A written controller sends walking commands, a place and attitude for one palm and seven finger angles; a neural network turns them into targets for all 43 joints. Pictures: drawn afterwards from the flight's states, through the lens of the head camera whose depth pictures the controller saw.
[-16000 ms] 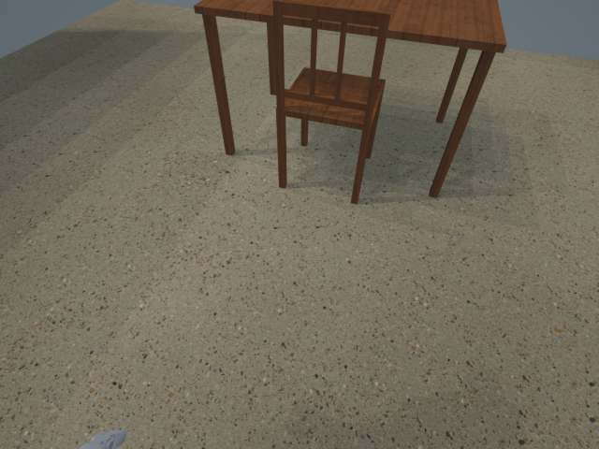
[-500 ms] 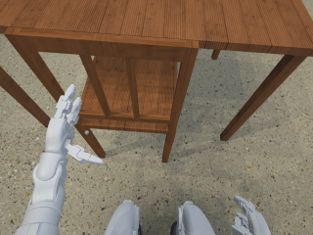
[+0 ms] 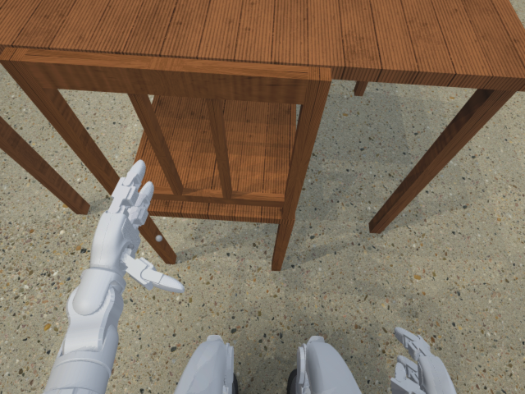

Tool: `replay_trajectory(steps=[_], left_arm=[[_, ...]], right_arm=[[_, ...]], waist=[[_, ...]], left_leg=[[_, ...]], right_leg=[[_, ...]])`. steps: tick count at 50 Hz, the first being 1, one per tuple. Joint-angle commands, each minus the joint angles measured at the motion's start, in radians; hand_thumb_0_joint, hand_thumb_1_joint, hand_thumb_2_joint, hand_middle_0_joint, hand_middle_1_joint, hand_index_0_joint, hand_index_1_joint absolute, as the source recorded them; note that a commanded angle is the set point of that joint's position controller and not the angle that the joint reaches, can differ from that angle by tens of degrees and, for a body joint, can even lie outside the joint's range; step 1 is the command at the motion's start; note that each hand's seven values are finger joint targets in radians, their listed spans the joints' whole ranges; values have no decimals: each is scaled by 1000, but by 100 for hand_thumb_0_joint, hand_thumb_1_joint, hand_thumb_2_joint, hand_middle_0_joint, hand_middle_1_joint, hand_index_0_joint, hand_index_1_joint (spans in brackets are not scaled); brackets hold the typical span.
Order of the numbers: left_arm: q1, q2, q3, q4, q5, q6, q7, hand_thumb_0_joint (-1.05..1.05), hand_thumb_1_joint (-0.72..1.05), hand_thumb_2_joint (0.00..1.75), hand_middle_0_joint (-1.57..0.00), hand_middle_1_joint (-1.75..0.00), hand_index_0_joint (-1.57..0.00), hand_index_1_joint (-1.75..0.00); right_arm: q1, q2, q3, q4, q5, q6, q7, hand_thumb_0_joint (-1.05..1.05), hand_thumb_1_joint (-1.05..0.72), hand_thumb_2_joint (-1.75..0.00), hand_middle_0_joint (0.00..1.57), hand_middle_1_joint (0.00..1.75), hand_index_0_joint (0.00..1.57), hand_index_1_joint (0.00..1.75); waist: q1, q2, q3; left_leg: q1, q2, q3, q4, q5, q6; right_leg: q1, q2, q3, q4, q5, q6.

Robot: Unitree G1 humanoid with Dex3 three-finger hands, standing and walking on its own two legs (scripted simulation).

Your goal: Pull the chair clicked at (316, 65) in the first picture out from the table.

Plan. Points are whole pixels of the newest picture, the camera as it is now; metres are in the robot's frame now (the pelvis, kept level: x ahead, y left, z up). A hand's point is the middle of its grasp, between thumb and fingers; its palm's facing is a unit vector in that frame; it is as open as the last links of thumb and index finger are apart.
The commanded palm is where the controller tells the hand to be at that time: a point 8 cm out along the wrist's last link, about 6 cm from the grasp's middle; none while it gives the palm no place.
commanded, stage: aim the fingers beside a spindle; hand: left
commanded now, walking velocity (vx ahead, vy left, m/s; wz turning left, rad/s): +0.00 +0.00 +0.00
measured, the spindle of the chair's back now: (161, 151) +0.50 +0.18 +0.00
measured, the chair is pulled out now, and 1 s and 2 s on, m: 0.00 0.00 0.00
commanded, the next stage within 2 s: push the fingers through the gap in 1.26 s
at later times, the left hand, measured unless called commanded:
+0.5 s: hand (144, 221) +0.35 +0.18 +0.03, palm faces -0.01 -1.00 -0.07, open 16.9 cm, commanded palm +0.33 +0.23 +0.02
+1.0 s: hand (152, 232) +0.35 +0.17 +0.00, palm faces -0.09 -1.00 -0.02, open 16.9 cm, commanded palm +0.33 +0.22 +0.02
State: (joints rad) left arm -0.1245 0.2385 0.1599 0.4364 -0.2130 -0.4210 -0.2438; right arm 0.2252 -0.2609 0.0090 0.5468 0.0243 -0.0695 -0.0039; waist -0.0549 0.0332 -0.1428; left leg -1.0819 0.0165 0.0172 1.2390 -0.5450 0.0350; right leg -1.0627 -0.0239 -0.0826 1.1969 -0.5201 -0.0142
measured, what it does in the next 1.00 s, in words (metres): stands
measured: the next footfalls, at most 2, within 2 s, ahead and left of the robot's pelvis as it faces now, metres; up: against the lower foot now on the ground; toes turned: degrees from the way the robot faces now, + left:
none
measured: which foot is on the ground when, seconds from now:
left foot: down 0.00-1.00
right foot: down 0.00-1.00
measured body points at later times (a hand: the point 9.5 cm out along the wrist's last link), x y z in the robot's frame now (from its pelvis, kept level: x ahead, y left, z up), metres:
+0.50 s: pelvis +0.00 +0.00 +0.00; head +0.12 +0.01 +0.43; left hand +0.35 +0.23 +0.03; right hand +0.14 -0.25 -0.11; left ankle +0.02 +0.10 -0.63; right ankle +0.02 -0.12 -0.63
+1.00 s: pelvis +0.00 +0.01 +0.00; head +0.12 +0.02 +0.43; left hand +0.35 +0.23 +0.01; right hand +0.15 -0.25 -0.11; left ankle +0.02 +0.10 -0.63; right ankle +0.02 -0.12 -0.63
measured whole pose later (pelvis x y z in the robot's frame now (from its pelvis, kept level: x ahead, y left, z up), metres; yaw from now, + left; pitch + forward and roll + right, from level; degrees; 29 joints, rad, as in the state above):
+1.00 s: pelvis +0.00 +0.01 +0.00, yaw +0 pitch +23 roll -3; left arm -0.19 0.26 0.16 0.50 -0.21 -0.42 -0.26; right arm 0.21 -0.26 0.02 0.56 0.02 -0.07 0.00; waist -0.06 0.03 -0.14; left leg -1.10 0.01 0.01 1.26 -0.55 0.04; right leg -1.07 -0.03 -0.09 1.20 -0.52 -0.01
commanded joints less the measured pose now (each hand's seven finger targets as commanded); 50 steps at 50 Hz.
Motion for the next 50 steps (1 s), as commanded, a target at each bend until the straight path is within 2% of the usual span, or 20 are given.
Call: replay_trajectory(steps=[1,4,7,11,16,20,21,24,26,30,31,32,35,36,39,42,43,45,47,50], left_arm=[[-256,205,104,-366,3,-155,60,0,-50,30,-6,-8,-6,-8],[-245,183,98,-242,24,-146,77,0,-50,30,-6,-8,-6,-8],[-194,149,74,-93,27,-98,40,0,-50,30,-6,-8,-6,-8],[-182,92,7,-93,-2,-51,-32,0,-50,30,-6,-8,-6,-8],[-276,193,87,-329,-23,-115,5,0,-50,30,-6,-8,-6,-8],[-269,263,168,-265,7,-143,65,0,-50,30,-6,-8,-6,-8],[-275,223,137,-215,17,-136,64,0,-50,30,-6,-8,-6,-8],[-219,176,104,-84,16,-97,31,0,-50,30,-6,-8,-6,-8],[-189,114,42,-53,6,-68,-12,0,-50,30,-6,-8,-6,-8],[-209,90,-8,-168,-27,-58,-57,0,-50,30,-6,-8,-6,-8],[-230,144,41,-211,-34,-70,-48,0,-50,30,-6,-8,-6,-8],[-232,175,72,-252,-32,-87,-34,0,-50,30,-6,-8,-6,-8],[-255,257,155,-328,-18,-133,33,0,-50,30,-6,-8,-6,-8],[-249,257,162,-321,-6,-141,50,0,-50,30,-6,-8,-6,-8],[-221,195,122,-223,15,-134,68,0,-50,30,-6,-8,-6,-8],[-222,138,58,-101,20,-95,29,0,-50,30,-6,-8,-6,-8],[-203,117,35,-85,18,-81,7,0,-50,30,-6,-8,-6,-8],[-222,65,-25,-76,5,-58,-30,0,-50,30,-6,-8,-6,-8],[-255,90,-12,-123,-9,-58,-42,0,-50,30,-6,-8,-6,-8],[-302,162,43,-281,-12,-99,-6,0,-50,30,-6,-8,-6,-8]], right_arm=[[27,-133,-59,-104,-14,-61,-16,0,-90,-90,20,30,20,30],[20,-134,-56,-83,-16,-57,-13,0,-90,-90,20,30,20,30],[24,-146,-55,-81,-8,-45,-8,0,-90,-90,20,30,20,30],[20,-153,-58,-112,6,-40,-7,0,-90,-90,20,30,20,30],[21,-143,-61,-121,-3,-57,-18,0,-90,-90,20,30,20,30],[26,-138,-54,-88,-14,-57,-22,0,-90,-90,20,30,20,30],[22,-133,-51,-82,-14,-54,-20,0,-90,-90,20,30,20,30],[22,-144,-51,-83,-8,-45,-14,0,-90,-90,20,30,20,30],[22,-150,-52,-96,0,-44,-10,0,-90,-90,20,30,20,30],[23,-151,-62,-118,8,-50,-12,0,-90,-90,20,30,20,30],[29,-155,-64,-114,6,-52,-16,0,-90,-90,20,30,20,30],[26,-152,-65,-116,3,-55,-18,0,-90,-90,20,30,20,30],[28,-144,-59,-104,-10,-62,-20,0,-90,-90,20,30,20,30],[26,-137,-57,-100,-13,-60,-19,0,-90,-90,20,30,20,30],[19,-134,-53,-88,-16,-53,-12,0,-90,-90,20,30,20,30],[24,-148,-54,-82,-7,-46,-9,0,-90,-90,20,30,20,30],[24,-152,-54,-91,-3,-44,-8,0,-90,-90,20,30,20,30],[24,-156,-57,-102,3,-45,-10,0,-90,-90,20,30,20,30],[24,-161,-61,-106,6,-46,-15,0,-90,-90,20,30,20,30],[26,-157,-65,-112,-3,-58,-21,0,-90,-90,20,30,20,30]], waist=[[4,76,-469],[-17,22,-382],[-20,-4,-320],[-18,0,-366],[1,52,-489],[1,31,-429],[-12,27,-391],[-13,4,-325],[-21,3,-339],[-24,22,-414],[-16,2,-443],[-5,28,-451],[10,53,-462],[13,63,-457],[-4,39,-382],[-29,14,-317],[-25,20,-310],[-40,10,-330],[-30,22,-363],[-12,65,-473]], left_leg=[[345,-8,-75,-157,405,-20],[271,-8,-71,-151,322,-17],[205,-14,-60,-156,252,-17],[224,-16,-58,-158,274,-12],[319,-11,-70,-152,372,-14],[269,-10,-69,-147,351,-15],[254,-12,-66,-149,321,-16],[194,-17,-58,-159,240,-17],[206,-17,-55,-161,252,-13],[279,-10,-67,-155,328,-11],[282,-8,-70,-153,338,-11],[293,-8,-71,-156,353,-14],[317,-8,-78,-159,389,-19],[319,-10,-77,-162,393,-21],[280,-8,-76,-165,341,-24],[229,-10,-70,-165,250,-20],[229,-10,-73,-172,238,-21],[247,-8,-78,-168,245,-15],[266,-7,-82,-165,258,-17],[364,0,-98,-158,378,-25]], right_leg=[[233,22,46,-125,304,-13],[198,24,43,-128,249,-10],[193,24,43,-143,215,-13],[220,20,44,-151,242,-16],[256,20,51,-136,301,-11],[242,25,50,-126,282,-10],[221,25,48,-129,261,-9],[210,26,47,-147,205,-13],[210,24,44,-155,221,-14],[222,22,40,-151,271,-14],[245,21,44,-150,284,-12],[250,21,45,-145,288,-13],[245,25,41,-128,295,-13],[244,25,44,-126,295,-14],[202,27,34,-126,252,-13],[165,28,33,-146,193,-13],[159,28,29,-148,178,-17],[151,26,27,-152,180,-18],[158,23,30,-150,186,-18],[170,23,26,-123,249,-18]])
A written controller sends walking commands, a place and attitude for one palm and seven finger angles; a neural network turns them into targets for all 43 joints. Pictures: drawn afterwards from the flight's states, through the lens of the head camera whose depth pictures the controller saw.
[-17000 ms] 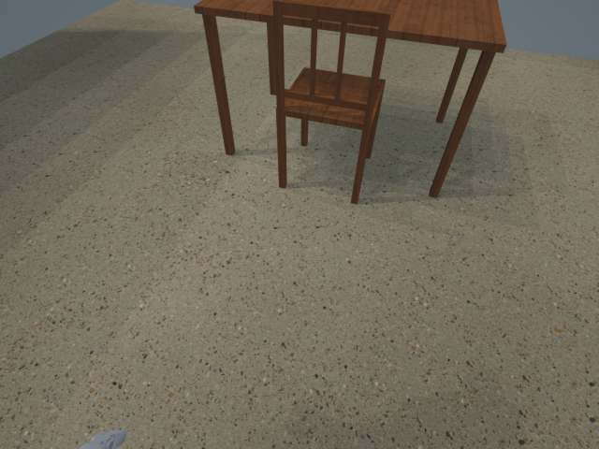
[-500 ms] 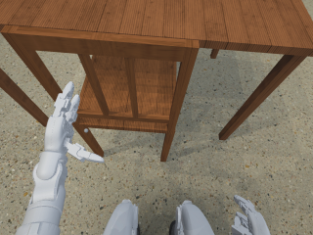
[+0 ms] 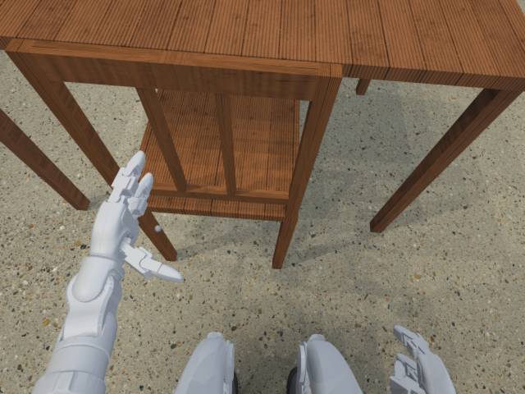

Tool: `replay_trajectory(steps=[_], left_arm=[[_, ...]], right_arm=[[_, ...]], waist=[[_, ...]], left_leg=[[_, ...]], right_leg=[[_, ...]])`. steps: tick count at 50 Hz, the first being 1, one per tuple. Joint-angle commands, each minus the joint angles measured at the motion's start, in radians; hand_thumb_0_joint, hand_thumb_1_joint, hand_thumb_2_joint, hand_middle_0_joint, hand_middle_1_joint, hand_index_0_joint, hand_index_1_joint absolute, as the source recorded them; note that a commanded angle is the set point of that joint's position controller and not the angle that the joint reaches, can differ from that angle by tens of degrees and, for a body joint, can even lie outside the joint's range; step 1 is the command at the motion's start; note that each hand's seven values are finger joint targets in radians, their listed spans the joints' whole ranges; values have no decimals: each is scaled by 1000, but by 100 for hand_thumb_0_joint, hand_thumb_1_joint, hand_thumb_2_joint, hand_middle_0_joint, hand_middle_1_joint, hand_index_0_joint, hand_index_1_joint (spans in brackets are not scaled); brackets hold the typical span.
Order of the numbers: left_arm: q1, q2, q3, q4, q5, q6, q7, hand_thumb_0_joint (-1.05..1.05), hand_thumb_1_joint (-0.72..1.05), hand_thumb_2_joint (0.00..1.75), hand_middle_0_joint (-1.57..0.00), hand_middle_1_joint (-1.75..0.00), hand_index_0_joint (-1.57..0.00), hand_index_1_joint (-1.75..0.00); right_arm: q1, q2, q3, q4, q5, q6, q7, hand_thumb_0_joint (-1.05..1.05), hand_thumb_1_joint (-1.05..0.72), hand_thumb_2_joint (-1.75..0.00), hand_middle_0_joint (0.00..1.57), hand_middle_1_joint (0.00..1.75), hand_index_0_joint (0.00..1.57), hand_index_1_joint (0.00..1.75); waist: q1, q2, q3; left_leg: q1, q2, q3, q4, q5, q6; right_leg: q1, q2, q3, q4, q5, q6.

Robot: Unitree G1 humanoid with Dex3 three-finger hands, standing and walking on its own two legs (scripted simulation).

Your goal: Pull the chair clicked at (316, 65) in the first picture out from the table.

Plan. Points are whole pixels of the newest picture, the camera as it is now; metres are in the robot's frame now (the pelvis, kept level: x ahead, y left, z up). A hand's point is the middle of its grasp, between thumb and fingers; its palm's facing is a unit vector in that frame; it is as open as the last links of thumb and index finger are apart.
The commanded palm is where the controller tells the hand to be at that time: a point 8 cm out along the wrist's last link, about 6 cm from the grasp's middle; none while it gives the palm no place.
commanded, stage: aim the fingers beside a spindle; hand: left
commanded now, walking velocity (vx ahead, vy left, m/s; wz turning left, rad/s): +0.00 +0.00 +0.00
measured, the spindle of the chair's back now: (167, 146) +0.50 +0.17 +0.01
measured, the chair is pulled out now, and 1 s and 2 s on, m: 0.00 0.00 0.00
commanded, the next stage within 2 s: push the fingers through the gap in 0.26 s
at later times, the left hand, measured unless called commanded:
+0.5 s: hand (164, 220) +0.36 +0.15 +0.02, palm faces -0.06 -1.00 -0.04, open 16.9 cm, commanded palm +0.35 +0.21 +0.02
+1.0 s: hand (163, 192) +0.41 +0.16 +0.01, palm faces -0.06 -1.00 -0.05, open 16.9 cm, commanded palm +0.39 +0.21 +0.02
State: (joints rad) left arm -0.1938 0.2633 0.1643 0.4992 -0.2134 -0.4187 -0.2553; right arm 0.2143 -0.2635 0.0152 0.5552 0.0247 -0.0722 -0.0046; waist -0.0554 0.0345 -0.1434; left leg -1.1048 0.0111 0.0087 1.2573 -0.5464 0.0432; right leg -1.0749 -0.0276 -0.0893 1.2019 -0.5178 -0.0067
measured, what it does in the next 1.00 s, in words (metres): stands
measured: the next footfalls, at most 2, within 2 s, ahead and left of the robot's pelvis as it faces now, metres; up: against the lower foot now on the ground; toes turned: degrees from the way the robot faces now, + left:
none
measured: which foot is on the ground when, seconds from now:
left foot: down 0.00-1.00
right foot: down 0.00-1.00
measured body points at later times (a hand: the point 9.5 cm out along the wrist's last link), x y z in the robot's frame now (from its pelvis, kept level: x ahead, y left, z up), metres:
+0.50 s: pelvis +0.01 +0.00 +0.00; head +0.13 +0.01 +0.44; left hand +0.35 +0.21 +0.03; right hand +0.15 -0.26 -0.10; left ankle +0.02 +0.09 -0.63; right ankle +0.03 -0.12 -0.63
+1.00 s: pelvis +0.00 -0.01 +0.00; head +0.13 +0.01 +0.43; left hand +0.40 +0.22 +0.02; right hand +0.10 -0.27 -0.12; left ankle +0.02 +0.09 -0.63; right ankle +0.03 -0.12 -0.63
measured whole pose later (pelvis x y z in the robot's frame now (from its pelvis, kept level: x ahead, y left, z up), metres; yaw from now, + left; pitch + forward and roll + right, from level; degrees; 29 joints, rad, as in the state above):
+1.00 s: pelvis +0.00 -0.01 +0.00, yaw -1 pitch +24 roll -3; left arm -0.42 0.31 0.25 0.69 -0.17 -0.45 -0.23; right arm 0.25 -0.27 0.02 0.59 0.01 -0.04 0.00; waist -0.09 0.03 -0.14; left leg -1.14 0.02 0.01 1.27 -0.55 0.03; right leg -1.11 -0.02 -0.09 1.22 -0.52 -0.02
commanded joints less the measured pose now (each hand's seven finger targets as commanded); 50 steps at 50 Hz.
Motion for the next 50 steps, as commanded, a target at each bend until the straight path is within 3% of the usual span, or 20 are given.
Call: replay_trajectory(steps=[1,2,5,9,10,11,15,16,18,20,23,25,27,31,34,39,41,44,47,50], left_arm=[[-220,165,72,-389,-8,-115,27,0,-50,30,-6,-8,-6,-8],[-223,165,74,-401,-4,-124,48,0,-50,30,-6,-8,-6,-8],[-176,221,145,-345,25,-132,106,0,-50,30,-6,-8,-6,-8],[-161,120,67,-137,41,-84,80,0,-50,30,-6,-8,-6,-8],[-147,104,52,-107,43,-73,63,0,-50,30,-6,-8,-6,-8],[-150,65,13,-103,32,-63,41,0,-50,30,-6,-8,-6,-8],[-175,62,-19,-248,-11,-71,-15,0,-50,30,-6,-8,-6,-8],[-173,108,20,-309,-18,-83,-12,0,-50,30,-6,-8,-6,-8],[-188,142,47,-404,-19,-112,12,0,-50,30,-6,-8,-6,-8],[-206,196,104,-383,-3,-133,58,0,-50,30,-6,-8,-6,-8],[-219,144,89,-244,26,-139,96,0,-50,30,-6,-8,-6,-8],[-254,149,89,-161,42,-123,95,0,-50,30,-6,-8,-6,-8],[-267,144,75,-129,49,-106,72,0,-50,30,-6,-8,-6,-8],[-336,140,43,-179,26,-78,18,0,-50,30,-6,-8,-6,-8],[-363,192,101,-203,1,-80,15,0,-50,30,-6,-8,-6,-8],[-394,188,124,-88,14,-94,50,0,-50,30,-6,-8,-6,-8],[-411,202,132,-47,27,-99,53,0,-50,30,-6,-8,-6,-8],[-446,190,106,-20,39,-101,35,0,-50,30,-6,-8,-6,-8],[-498,219,118,-18,35,-105,19,0,-50,30,-6,-8,-6,-8],[-576,242,135,-7,29,-119,20,0,-50,30,-6,-8,-6,-8]], right_arm=[[45,-150,-72,-122,-8,-57,-19,0,-90,-90,20,30,20,30],[39,-143,-67,-116,-11,-57,-17,0,-90,-90,20,30,20,30],[44,-138,-64,-102,-19,-47,-13,0,-90,-90,20,30,20,30],[35,-141,-57,-96,-10,-25,-5,0,-90,-90,20,30,20,30],[40,-146,-58,-98,-7,-24,-4,0,-90,-90,20,30,20,30],[35,-147,-58,-106,-3,-24,-2,0,-90,-90,20,30,20,30],[37,-147,-66,-131,4,-35,-9,0,-90,-90,20,30,20,30],[42,-148,-71,-130,2,-39,-12,0,-90,-90,20,30,20,30],[46,-141,-71,-126,-3,-47,-15,0,-90,-90,20,30,20,30],[50,-140,-66,-98,-12,-51,-18,0,-90,-90,20,30,20,30],[44,-132,-62,-72,-19,-46,-13,0,-90,-90,20,30,20,30],[43,-139,-60,-68,-18,-38,-11,0,-90,-90,20,30,20,30],[44,-145,-61,-77,-14,-32,-9,0,-90,-90,20,30,20,30],[57,-152,-65,-93,-5,-26,-13,0,-90,-90,20,30,20,30],[65,-150,-64,-87,-4,-28,-21,0,-90,-90,20,30,20,30],[77,-142,-58,-58,-10,-24,-19,0,-90,-90,20,30,20,30],[82,-145,-56,-55,-12,-20,-16,0,-90,-90,20,30,20,30],[89,-149,-57,-58,-12,-13,-10,0,-90,-90,20,30,20,30],[101,-154,-58,-54,-12,-9,-10,0,-90,-90,20,30,20,30],[108,-159,-58,-43,-13,-9,-17,0,-90,-90,20,30,20,30]], waist=[[7,84,-513],[5,109,-498],[13,45,-460],[-22,-8,-301],[-22,-13,-299],[-30,-19,-308],[-21,31,-438],[-6,46,-480],[-2,71,-519],[-8,55,-471],[-27,1,-368],[-35,11,-327],[-23,39,-354],[-30,67,-462],[-23,27,-501],[-40,-15,-418],[-39,0,-394],[-42,35,-410],[-44,65,-440],[-59,45,-456]], left_leg=[[425,5,-95,-184,419,-41],[438,5,-95,-187,432,-47],[373,3,-88,-182,425,-42],[231,-6,-66,-186,251,-32],[230,-5,-67,-189,240,-29],[227,-7,-57,-184,232,-24],[317,-4,-61,-172,338,-22],[351,-1,-66,-174,378,-26],[412,2,-75,-176,451,-31],[370,3,-77,-164,441,-31],[274,-1,-69,-150,348,-29],[220,-8,-58,-146,271,-25],[229,-11,-55,-154,261,-28],[317,-5,-59,-157,352,-27],[306,-5,-56,-151,367,-22],[231,-6,-50,-144,322,-21],[213,-8,-46,-145,305,-21],[228,-10,-42,-148,298,-22],[262,-7,-47,-148,318,-23],[268,-3,-59,-144,316,-20]], right_leg=[[193,26,34,-126,261,-26],[183,26,32,-127,262,-25],[214,31,33,-117,278,-23],[176,33,35,-141,191,-21],[172,33,33,-144,177,-24],[178,32,38,-153,182,-22],[231,27,45,-147,267,-25],[249,26,47,-145,294,-25],[252,27,44,-140,328,-22],[231,30,43,-125,323,-21],[180,30,41,-116,268,-17],[160,30,45,-124,211,-19],[173,29,49,-124,206,-25],[219,29,54,-135,284,-25],[275,29,63,-142,317,-18],[241,31,59,-136,291,-13],[227,32,61,-135,273,-16],[217,31,63,-138,260,-20],[218,33,65,-141,267,-23],[199,35,59,-136,253,-20]])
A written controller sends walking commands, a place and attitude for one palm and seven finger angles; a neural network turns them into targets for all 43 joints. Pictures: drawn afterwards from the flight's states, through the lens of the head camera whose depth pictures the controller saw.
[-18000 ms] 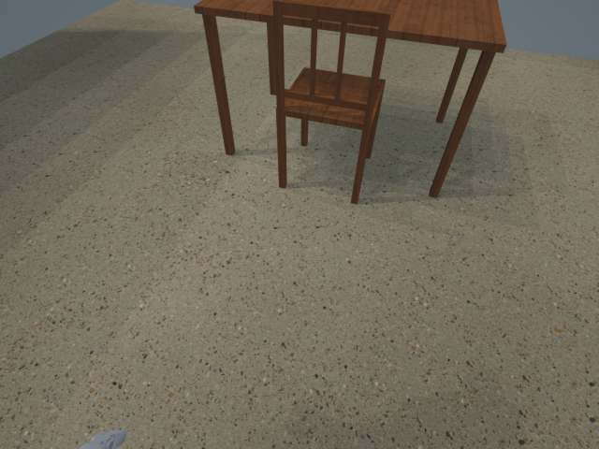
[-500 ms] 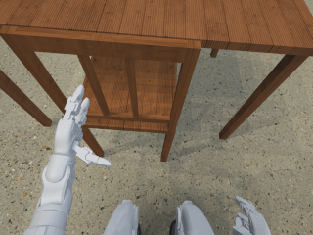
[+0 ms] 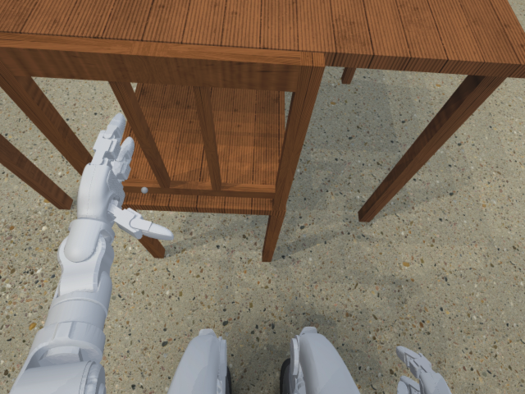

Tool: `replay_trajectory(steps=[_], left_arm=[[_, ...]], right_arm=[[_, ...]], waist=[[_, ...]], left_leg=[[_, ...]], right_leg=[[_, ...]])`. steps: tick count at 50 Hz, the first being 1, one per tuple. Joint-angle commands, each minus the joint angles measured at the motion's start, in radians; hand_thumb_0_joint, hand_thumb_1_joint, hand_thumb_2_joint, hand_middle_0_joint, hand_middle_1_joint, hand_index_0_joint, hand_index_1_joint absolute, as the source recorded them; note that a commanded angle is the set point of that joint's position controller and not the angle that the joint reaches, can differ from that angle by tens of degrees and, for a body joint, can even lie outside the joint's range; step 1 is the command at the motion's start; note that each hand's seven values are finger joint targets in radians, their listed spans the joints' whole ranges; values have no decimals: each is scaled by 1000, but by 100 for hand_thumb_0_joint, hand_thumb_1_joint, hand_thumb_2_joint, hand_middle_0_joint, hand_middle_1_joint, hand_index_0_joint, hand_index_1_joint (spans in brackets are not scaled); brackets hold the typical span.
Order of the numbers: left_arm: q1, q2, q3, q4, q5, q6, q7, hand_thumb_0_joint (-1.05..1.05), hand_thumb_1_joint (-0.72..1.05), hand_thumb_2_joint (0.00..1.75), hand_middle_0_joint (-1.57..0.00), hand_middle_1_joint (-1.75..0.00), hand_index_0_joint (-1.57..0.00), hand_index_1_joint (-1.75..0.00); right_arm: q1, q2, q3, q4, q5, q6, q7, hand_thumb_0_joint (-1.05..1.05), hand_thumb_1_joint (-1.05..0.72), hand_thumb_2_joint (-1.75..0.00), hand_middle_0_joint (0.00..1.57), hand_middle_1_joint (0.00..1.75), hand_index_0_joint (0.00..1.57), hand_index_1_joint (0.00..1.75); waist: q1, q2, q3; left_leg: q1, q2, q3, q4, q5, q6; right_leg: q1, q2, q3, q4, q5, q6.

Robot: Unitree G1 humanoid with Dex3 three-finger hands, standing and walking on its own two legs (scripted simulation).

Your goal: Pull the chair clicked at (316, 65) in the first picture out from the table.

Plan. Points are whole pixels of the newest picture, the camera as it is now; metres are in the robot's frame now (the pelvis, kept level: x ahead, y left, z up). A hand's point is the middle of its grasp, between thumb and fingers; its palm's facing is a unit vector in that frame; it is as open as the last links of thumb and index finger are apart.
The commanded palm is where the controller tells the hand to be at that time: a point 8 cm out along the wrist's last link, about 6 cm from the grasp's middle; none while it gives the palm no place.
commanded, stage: push the fingers through the gap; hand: left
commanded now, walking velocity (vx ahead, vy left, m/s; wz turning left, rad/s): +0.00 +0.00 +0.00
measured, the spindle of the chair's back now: (147, 142) +0.50 +0.19 +0.01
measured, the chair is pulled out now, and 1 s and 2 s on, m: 0.00 0.00 0.00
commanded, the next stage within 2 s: hook a spindle and tug to test in 0.96 s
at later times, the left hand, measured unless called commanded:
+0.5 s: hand (146, 158) +0.46 +0.18 +0.01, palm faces -0.02 -1.00 -0.03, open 16.9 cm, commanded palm +0.45 +0.22 +0.02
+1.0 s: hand (151, 153) +0.47 +0.17 +0.02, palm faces -0.03 -1.00 -0.03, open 16.9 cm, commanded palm +0.45 +0.21 +0.02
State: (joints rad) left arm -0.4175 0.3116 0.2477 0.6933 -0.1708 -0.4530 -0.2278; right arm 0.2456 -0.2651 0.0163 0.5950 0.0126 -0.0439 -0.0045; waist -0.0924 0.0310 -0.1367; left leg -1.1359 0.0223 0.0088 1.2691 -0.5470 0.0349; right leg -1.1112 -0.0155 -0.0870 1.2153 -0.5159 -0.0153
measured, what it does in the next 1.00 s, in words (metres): stands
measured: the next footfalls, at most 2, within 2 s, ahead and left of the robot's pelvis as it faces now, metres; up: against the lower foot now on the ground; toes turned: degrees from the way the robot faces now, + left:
none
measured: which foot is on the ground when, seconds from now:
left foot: down 0.00-1.00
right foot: down 0.00-1.00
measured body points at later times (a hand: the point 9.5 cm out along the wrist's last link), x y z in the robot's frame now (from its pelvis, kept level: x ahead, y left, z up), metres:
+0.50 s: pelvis +0.00 +0.01 +0.00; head +0.15 +0.03 +0.42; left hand +0.46 +0.23 +0.02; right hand +0.07 -0.25 -0.12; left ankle +0.02 +0.10 -0.63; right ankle +0.03 -0.12 -0.63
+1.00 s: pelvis +0.01 +0.01 +0.00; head +0.16 +0.03 +0.42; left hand +0.47 +0.23 +0.02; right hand +0.06 -0.25 -0.12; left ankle +0.02 +0.10 -0.63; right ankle +0.03 -0.12 -0.63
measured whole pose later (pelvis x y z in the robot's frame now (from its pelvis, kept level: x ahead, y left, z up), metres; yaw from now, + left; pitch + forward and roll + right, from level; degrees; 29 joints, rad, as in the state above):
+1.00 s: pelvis +0.01 +0.01 +0.00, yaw -1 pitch +26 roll -4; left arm -0.67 0.35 0.30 0.95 -0.11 -0.50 -0.19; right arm 0.28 -0.25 0.02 0.61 -0.01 0.05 0.03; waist -0.13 0.04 -0.14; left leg -1.18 0.02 0.02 1.27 -0.55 0.06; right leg -1.15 -0.01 -0.08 1.20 -0.51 0.01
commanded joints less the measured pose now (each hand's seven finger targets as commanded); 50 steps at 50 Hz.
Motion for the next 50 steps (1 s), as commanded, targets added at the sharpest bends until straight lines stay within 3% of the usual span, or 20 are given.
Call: replay_trajectory(steps=[1,4,9,12,15,18,20,22,24,25,27,31,32,35,36,38,40,42,48,50], left_arm=[[-373,200,56,-207,-12,-88,-5,0,-50,30,-6,-8,-6,-8],[-406,222,83,-137,-9,-91,5,0,-50,30,-6,-8,-6,-8],[-463,205,60,-48,14,-85,5,0,-50,30,-6,-8,-6,-8],[-455,210,68,-45,15,-85,0,0,-50,30,-6,-8,-6,-8],[-498,205,63,-47,13,-86,3,0,-50,30,-6,-8,-6,-8],[-495,250,106,-2,17,-86,14,0,-50,30,-6,-8,-6,-8],[-560,245,95,16,30,-95,22,0,-50,30,-6,-8,-6,-8],[-594,255,102,4,39,-111,28,0,-50,30,-6,-8,-6,-8],[-598,262,104,-9,43,-124,28,0,-50,30,-6,-8,-6,-8],[-616,241,84,16,42,-123,25,0,-50,30,-6,-8,-6,-8],[-638,238,81,35,44,-123,20,0,-50,30,-6,-8,-6,-8],[-590,215,71,93,47,-98,8,0,-50,30,-6,-8,-6,-8],[-579,213,77,113,42,-88,8,0,-50,30,-6,-8,-6,-8],[-559,274,133,78,38,-91,16,0,-50,30,-6,-8,-6,-8],[-569,270,121,35,41,-101,17,0,-50,30,-6,-8,-6,-8],[-573,265,116,-1,40,-115,25,0,-50,30,-6,-8,-6,-8],[-605,241,89,-27,41,-130,32,0,-50,30,-6,-8,-6,-8],[-595,246,96,-11,45,-133,37,0,-50,30,-6,-8,-6,-8],[-602,177,39,75,55,-113,36,0,-50,30,-6,-8,-6,-8],[-611,203,61,56,54,-117,38,0,-50,30,-6,-8,-6,-8]], right_arm=[[80,-156,-58,-82,-4,-37,-17,0,-90,-90,20,30,20,30],[91,-161,-58,-64,-7,-35,-19,0,-90,-90,20,30,20,30],[113,-167,-57,-53,-13,-22,-11,0,-90,-90,20,30,20,30],[124,-169,-60,-63,-13,-11,-5,0,-90,-90,20,30,20,30],[135,-170,-60,-59,-16,-2,-1,0,-90,-90,20,30,20,30],[142,-173,-59,-56,-16,13,0,0,-90,-90,20,30,20,30],[145,-170,-55,-50,-19,17,-2,0,-90,-90,20,30,20,30],[153,-170,-56,-45,-25,19,1,0,-90,-90,20,30,20,30],[158,-173,-59,-46,-28,23,3,0,-90,-90,20,30,20,30],[165,-171,-58,-42,-29,25,4,0,-90,-90,20,30,20,30],[170,-174,-60,-32,-30,32,6,0,-90,-90,20,30,20,30],[176,-174,-60,-38,-28,50,13,0,-90,-90,20,30,20,30],[178,-175,-60,-37,-27,56,14,0,-90,-90,20,30,20,30],[176,-175,-58,-58,-26,66,12,0,-90,-90,20,30,20,30],[170,-171,-58,-65,-25,67,14,0,-90,-90,20,30,20,30],[166,-166,-58,-64,-27,68,18,0,-90,-90,20,30,20,30],[168,-163,-59,-60,-28,66,17,0,-90,-90,20,30,20,30],[170,-166,-61,-51,-29,66,16,0,-90,-90,20,30,20,30],[171,-166,-61,-39,-28,73,16,0,-90,-90,20,30,20,30],[171,-169,-63,-42,-30,73,16,0,-90,-90,20,30,20,30]], waist=[[-18,66,-487],[-26,43,-457],[-40,72,-466],[-29,78,-512],[-41,99,-524],[-42,38,-492],[-57,62,-467],[-50,114,-495],[-50,121,-535],[-65,113,-523],[-71,113,-518],[-61,120,-519],[-65,87,-504],[-45,70,-531],[-41,112,-550],[-41,123,-551],[-60,110,-546],[-59,117,-528],[-77,103,-468],[-67,119,-504]], left_leg=[[306,-16,-57,-153,324,-13],[287,-14,-60,-154,304,-14],[302,-13,-66,-148,327,-16],[341,-11,-72,-154,379,-20],[374,-5,-81,-148,417,-22],[320,-5,-74,-150,386,-18],[310,-6,-77,-146,367,-16],[351,-5,-83,-145,395,-23],[397,1,-89,-141,443,-29],[402,2,-94,-139,450,-27],[403,5,-98,-136,452,-30],[414,7,-102,-146,471,-33],[386,5,-97,-144,451,-27],[359,-1,-86,-144,460,-20],[390,0,-85,-149,480,-25],[414,4,-89,-150,494,-30],[431,9,-98,-146,504,-29],[427,10,-95,-148,485,-32],[399,7,-98,-155,428,-30],[418,6,-99,-149,451,-30]], right_leg=[[244,23,61,-148,258,-11],[226,23,54,-149,235,-9],[181,24,47,-138,237,-12],[198,26,42,-134,269,-15],[166,28,35,-129,281,-15],[194,31,40,-136,277,-11],[157,31,38,-129,256,-11],[140,30,34,-123,257,-14],[136,32,33,-121,277,-16],[117,35,29,-121,275,-15],[107,34,26,-122,273,-14],[101,36,19,-124,270,-18],[115,38,21,-128,272,-15],[173,38,29,-123,306,-15],[169,36,31,-127,312,-15],[164,38,29,-128,314,-16],[143,40,27,-127,312,-13],[135,39,27,-130,299,-14],[95,38,20,-136,255,-15],[100,37,21,-128,266,-17]])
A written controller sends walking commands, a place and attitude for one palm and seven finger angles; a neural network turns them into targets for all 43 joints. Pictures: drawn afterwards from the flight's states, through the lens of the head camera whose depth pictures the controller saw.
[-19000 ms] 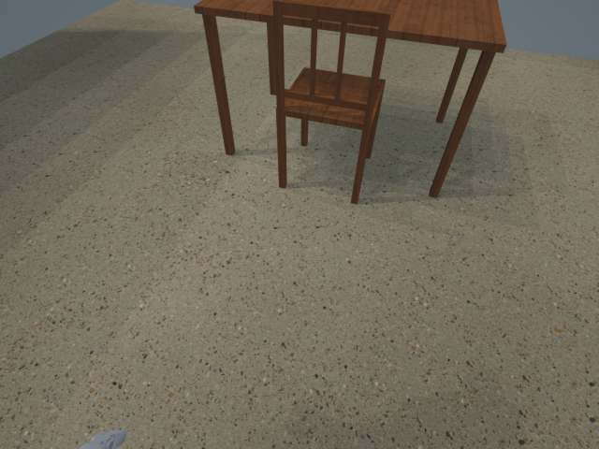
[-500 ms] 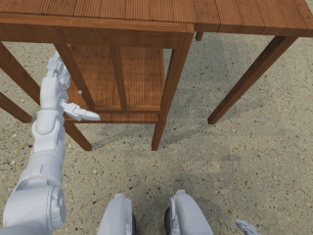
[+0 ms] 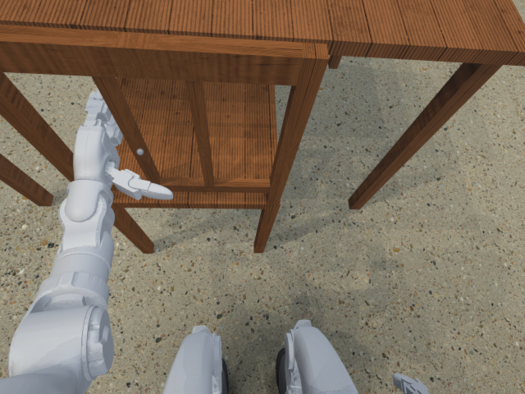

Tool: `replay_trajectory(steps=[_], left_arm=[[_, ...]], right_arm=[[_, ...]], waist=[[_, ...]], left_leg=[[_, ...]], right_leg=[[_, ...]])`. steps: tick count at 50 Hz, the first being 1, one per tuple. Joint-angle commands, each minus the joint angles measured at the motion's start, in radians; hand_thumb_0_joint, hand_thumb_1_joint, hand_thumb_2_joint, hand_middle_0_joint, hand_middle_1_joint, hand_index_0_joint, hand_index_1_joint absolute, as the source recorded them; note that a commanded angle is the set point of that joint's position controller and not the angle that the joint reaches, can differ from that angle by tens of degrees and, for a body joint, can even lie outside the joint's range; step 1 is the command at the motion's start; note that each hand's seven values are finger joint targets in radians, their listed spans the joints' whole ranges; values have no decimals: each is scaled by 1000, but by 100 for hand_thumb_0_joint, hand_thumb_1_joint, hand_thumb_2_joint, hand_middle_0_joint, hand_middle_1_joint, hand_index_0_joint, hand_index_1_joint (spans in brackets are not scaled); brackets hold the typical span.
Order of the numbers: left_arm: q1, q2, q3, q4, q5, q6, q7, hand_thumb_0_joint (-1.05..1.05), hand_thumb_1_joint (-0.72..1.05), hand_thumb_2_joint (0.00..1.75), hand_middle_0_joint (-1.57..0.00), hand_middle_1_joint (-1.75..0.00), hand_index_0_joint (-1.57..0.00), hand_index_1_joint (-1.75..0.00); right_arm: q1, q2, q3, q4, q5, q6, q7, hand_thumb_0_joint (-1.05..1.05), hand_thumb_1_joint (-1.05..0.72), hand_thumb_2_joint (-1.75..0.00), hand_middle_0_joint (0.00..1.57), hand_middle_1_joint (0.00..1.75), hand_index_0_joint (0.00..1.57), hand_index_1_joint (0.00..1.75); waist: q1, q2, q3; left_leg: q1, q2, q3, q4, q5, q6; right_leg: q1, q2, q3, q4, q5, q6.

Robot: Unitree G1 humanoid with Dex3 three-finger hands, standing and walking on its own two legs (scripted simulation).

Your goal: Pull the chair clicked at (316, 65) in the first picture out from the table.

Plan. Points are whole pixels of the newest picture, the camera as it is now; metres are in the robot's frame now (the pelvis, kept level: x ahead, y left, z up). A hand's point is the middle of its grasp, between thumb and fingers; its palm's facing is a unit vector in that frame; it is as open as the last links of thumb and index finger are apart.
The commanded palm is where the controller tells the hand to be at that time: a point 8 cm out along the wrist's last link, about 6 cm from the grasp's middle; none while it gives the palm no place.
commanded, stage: hook a spindle and tug to test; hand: left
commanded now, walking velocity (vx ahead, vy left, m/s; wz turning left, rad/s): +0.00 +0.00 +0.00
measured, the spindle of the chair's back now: (135, 139) +0.49 +0.18 +0.01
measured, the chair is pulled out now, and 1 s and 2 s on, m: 0.00 0.00 0.05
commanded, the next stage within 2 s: step backward, pulling the chair out in 1.56 s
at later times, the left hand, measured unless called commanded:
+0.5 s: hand (146, 153) +0.46 +0.16 +0.02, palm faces -0.02 -1.00 -0.04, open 14.3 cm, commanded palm +0.44 +0.20 +0.02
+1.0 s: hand (148, 151) +0.46 +0.16 +0.02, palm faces -0.02 -1.00 -0.03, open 4.9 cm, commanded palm +0.43 +0.20 +0.02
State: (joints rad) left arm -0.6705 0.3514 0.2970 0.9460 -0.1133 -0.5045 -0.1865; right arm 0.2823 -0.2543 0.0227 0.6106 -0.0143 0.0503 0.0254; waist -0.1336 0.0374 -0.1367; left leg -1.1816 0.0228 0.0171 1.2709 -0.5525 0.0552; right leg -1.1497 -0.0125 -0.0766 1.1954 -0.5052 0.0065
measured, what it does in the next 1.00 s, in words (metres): stands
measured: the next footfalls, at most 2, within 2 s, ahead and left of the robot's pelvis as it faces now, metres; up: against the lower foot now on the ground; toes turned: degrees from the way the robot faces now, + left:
none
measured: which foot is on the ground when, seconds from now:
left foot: down 0.00-1.00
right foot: down 0.00-1.00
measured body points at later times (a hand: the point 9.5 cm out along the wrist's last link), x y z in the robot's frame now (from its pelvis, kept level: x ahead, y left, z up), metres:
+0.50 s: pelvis +0.00 -0.01 +0.00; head +0.15 +0.01 +0.42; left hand +0.46 +0.21 +0.02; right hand +0.06 -0.27 -0.12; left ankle +0.02 +0.08 -0.62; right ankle +0.03 -0.13 -0.62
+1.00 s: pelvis +0.00 -0.01 +0.00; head +0.15 +0.01 +0.42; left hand +0.46 +0.21 +0.02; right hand +0.06 -0.27 -0.12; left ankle +0.02 +0.08 -0.62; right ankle +0.03 -0.13 -0.62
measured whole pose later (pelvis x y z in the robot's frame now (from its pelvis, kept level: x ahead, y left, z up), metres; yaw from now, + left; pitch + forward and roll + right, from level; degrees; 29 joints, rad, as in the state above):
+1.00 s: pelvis +0.00 -0.01 +0.00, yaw +0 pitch +26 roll -3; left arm -0.68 0.35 0.30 0.95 -0.12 -0.51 -0.19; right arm 0.28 -0.26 0.02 0.61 -0.01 0.05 0.02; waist -0.14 0.04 -0.14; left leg -1.19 0.03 0.02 1.28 -0.55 0.05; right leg -1.17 -0.01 -0.07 1.21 -0.50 0.00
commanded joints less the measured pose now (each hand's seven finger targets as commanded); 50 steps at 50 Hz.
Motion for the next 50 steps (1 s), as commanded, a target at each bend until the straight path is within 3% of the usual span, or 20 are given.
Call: replay_trajectory(steps=[1,3,6,9,11,15,16,18,21,23,26,28,31,37,40,41,42,43,45,50], left_arm=[[-360,173,19,-213,-7,-69,-3,0,-50,30,-6,-8,-6,-8],[-340,190,38,-213,-10,-71,1,0,-50,30,-6,-8,-6,-8],[-306,184,38,-236,-9,-77,5,0,-50,30,-11,-24,-11,-24],[-290,204,53,-205,-5,-70,7,0,-50,30,-17,-41,-17,-41],[-335,189,38,-184,0,-68,9,0,-50,30,-20,-52,-20,-52],[-382,199,35,-223,-6,-88,-1,0,-50,30,-27,-74,-27,-74],[-368,197,38,-234,-10,-92,-5,0,-50,30,-29,-79,-29,-79],[-363,182,22,-230,-14,-92,-14,0,-50,30,-32,-90,-32,-90],[-362,165,9,-210,-14,-82,-19,0,-33,37,-38,-107,-38,-107],[-335,187,31,-163,-15,-64,-16,0,-22,42,-41,-118,-41,-118],[-351,182,34,-163,-15,-59,-8,0,-5,49,-46,-134,-46,-134],[-365,216,57,-182,-10,-69,0,0,6,54,-50,-145,-50,-145],[-368,198,42,-235,-8,-93,7,0,23,61,-50,-145,-50,-145],[-371,195,35,-158,2,-76,5,0,56,76,-50,-145,-50,-145],[-409,206,40,-177,-4,-79,0,0,73,83,-50,-145,-50,-145],[-384,226,62,-178,-2,-82,-1,0,79,85,-50,-145,-50,-145],[-400,194,33,-194,-7,-84,-4,0,84,88,-50,-145,-50,-145],[-393,195,39,-211,-10,-87,-3,0,90,90,-50,-145,-50,-145],[-391,176,25,-196,-16,-82,-6,0,90,90,-50,-145,-50,-145],[-288,147,13,-192,-14,-59,-2,0,90,90,-50,-145,-50,-145]], right_arm=[[132,-180,-68,-59,-3,-21,-13,0,-90,-90,20,30,20,30],[129,-177,-67,-63,-4,-19,-14,0,-90,-90,20,30,20,30],[122,-170,-66,-76,-2,-18,-13,0,-90,-90,20,30,20,30],[116,-168,-63,-76,0,-15,-13,0,-90,-90,20,30,20,30],[116,-168,-60,-73,-1,-15,-15,0,-90,-90,20,30,20,30],[116,-171,-62,-73,-2,-23,-20,0,-90,-90,20,30,20,30],[113,-170,-62,-74,-1,-24,-18,0,-90,-90,20,30,20,30],[112,-168,-63,-68,0,-27,-19,0,-90,-90,20,30,20,30],[117,-171,-65,-61,0,-27,-19,0,-90,-90,20,30,20,30],[120,-175,-64,-59,3,-23,-21,0,-90,-90,20,30,20,30],[118,-171,-61,-66,3,-23,-20,0,-90,-90,20,30,20,30],[117,-172,-60,-69,1,-23,-21,0,-90,-90,20,30,20,30],[112,-166,-61,-77,-2,-29,-18,0,-90,-90,20,30,20,30],[119,-174,-61,-64,-1,-25,-18,0,-90,-90,20,30,20,30],[122,-175,-59,-67,-3,-28,-20,0,-90,-90,20,30,20,30],[123,-177,-62,-69,-2,-28,-21,0,-90,-90,20,30,20,30],[120,-173,-61,-70,-2,-29,-21,0,-90,-90,20,30,20,30],[120,-172,-63,-70,-3,-29,-21,0,-90,-90,20,30,20,30],[124,-172,-63,-65,-3,-31,-19,0,-90,-90,20,30,20,30],[120,-171,-67,-78,2,-24,-12,0,-90,-90,20,30,20,30]], waist=[[-20,124,-521],[-13,103,-534],[-7,81,-553],[-5,54,-506],[-25,39,-473],[-24,91,-514],[-14,109,-532],[-21,95,-547],[-26,100,-529],[-25,52,-496],[-21,71,-493],[-14,61,-511],[-9,97,-551],[-28,54,-482],[-30,79,-504],[-12,94,-525],[-25,93,-536],[-17,102,-554],[-29,82,-541],[-11,70,-520]], left_leg=[[475,5,-108,-153,467,-55],[461,3,-99,-148,481,-51],[443,0,-91,-146,489,-46],[371,-6,-73,-146,419,-38],[330,-9,-69,-141,376,-30],[379,-9,-72,-138,391,-33],[403,-9,-74,-141,400,-37],[404,-8,-73,-133,414,-36],[406,-6,-79,-135,412,-36],[357,-8,-73,-137,387,-32],[341,-13,-64,-138,367,-30],[335,-13,-67,-136,366,-30],[383,-11,-69,-136,401,-34],[332,-8,-72,-138,343,-31],[348,-10,-74,-139,353,-29],[369,-9,-77,-141,369,-35],[392,-8,-79,-137,396,-35],[405,-6,-79,-135,411,-37],[404,-5,-83,-133,419,-35],[401,-3,-83,-148,425,-38]], right_leg=[[146,34,12,-110,261,-39],[184,35,17,-111,290,-38],[222,34,22,-107,318,-35],[250,33,34,-116,303,-33],[238,33,37,-117,284,-29],[226,32,40,-113,285,-34],[224,33,39,-116,282,-35],[234,32,41,-117,301,-34],[209,33,33,-114,287,-34],[229,32,38,-121,284,-31],[231,30,40,-121,274,-31],[248,31,44,-116,275,-31],[243,31,43,-110,293,-33],[212,32,39,-113,248,-31],[219,33,41,-114,254,-32],[218,32,38,-108,255,-36],[211,32,36,-108,275,-34],[214,32,36,-107,284,-34],[206,33,34,-108,289,-34],[208,34,27,-110,285,-35]])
